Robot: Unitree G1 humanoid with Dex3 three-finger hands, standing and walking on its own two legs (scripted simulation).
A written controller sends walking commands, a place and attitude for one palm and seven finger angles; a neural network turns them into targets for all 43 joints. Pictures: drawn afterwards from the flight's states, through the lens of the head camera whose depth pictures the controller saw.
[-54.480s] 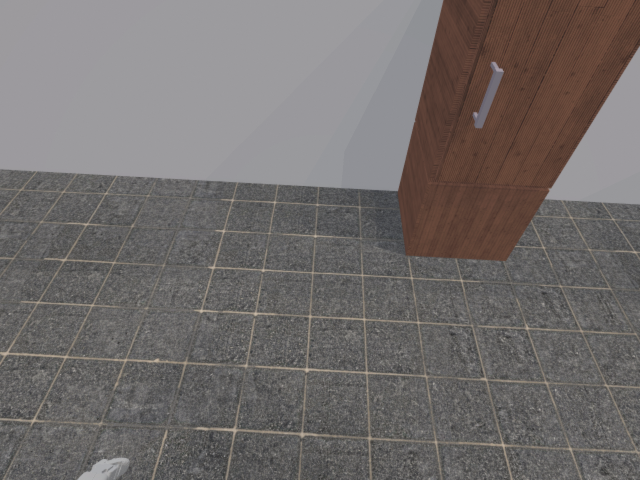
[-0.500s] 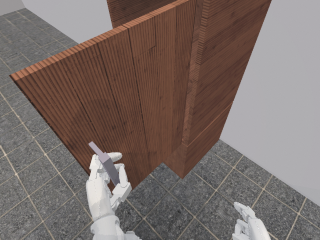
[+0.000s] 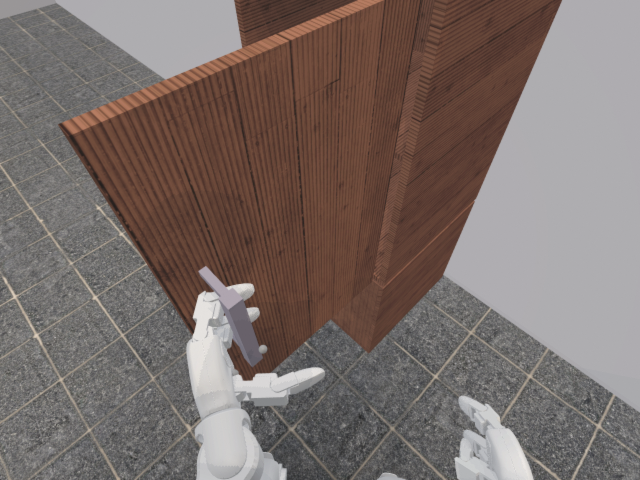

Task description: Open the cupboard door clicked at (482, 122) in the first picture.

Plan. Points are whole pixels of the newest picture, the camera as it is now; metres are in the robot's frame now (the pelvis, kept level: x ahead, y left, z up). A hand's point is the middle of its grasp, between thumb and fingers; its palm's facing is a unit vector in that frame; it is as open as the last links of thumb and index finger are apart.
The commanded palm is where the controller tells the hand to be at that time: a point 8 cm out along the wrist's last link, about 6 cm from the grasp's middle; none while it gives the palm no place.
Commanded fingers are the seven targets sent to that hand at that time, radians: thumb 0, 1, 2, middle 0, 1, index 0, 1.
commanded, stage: open thumb and fingers to let go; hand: left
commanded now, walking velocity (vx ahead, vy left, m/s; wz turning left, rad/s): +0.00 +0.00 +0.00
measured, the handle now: (233, 320) +0.30 +0.12 +0.05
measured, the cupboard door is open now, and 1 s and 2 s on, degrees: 89 91 91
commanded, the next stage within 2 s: slide the hand sideways off the handle in 0.28 s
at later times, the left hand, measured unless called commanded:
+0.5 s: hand (260, 365) +0.25 +0.08 +0.04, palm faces +0.07 -1.00 -0.06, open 15.7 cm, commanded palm +0.22 +0.12 +0.05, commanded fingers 0.00 -0.50 0.30 -0.15 -0.30 -0.15 -0.30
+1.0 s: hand (235, 401) +0.21 +0.10 +0.05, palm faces -0.04 -1.00 +0.01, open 16.2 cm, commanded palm +0.17 +0.16 +0.05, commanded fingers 0.00 -0.50 0.30 -0.15 -0.30 -0.15 -0.30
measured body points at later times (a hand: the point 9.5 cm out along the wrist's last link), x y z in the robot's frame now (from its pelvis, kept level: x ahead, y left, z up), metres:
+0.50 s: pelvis -0.01 +0.02 +0.00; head +0.03 +0.01 +0.44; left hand +0.24 +0.14 +0.05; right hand +0.17 -0.19 -0.09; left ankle +0.03 +0.14 -0.66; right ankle -0.01 -0.08 -0.66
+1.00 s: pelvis -0.01 +0.03 -0.02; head +0.05 +0.02 +0.43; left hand +0.20 +0.16 +0.05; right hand +0.17 -0.18 -0.09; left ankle +0.03 +0.14 -0.66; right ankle -0.01 -0.08 -0.66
